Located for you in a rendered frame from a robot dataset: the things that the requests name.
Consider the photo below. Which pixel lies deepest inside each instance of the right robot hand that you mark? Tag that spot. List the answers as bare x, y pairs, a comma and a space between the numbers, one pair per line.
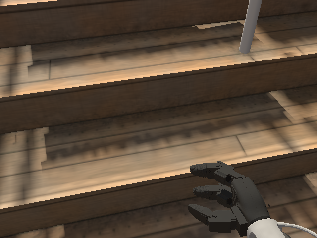
234, 191

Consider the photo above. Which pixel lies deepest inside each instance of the robot right forearm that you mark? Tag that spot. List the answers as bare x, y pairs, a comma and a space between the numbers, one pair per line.
266, 228

